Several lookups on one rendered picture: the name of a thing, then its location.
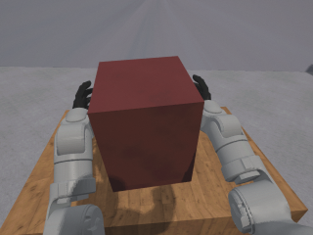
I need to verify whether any left robot upper arm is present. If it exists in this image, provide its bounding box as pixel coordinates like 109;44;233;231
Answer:
44;204;106;235

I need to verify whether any left robot hand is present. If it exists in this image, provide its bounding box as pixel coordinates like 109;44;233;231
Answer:
72;80;93;110

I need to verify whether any carton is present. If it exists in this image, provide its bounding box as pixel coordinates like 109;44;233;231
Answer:
87;56;204;192

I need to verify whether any left robot forearm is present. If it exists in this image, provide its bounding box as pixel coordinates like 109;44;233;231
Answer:
43;108;96;235

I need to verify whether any right robot forearm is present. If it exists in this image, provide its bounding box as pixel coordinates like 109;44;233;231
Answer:
200;100;291;215

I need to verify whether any right robot hand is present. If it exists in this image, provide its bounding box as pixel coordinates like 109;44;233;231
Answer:
193;74;211;101

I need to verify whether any pedestal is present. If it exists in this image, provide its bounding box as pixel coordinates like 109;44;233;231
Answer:
0;107;308;235

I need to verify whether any right robot upper arm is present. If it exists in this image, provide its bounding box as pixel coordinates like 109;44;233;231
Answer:
228;179;313;235

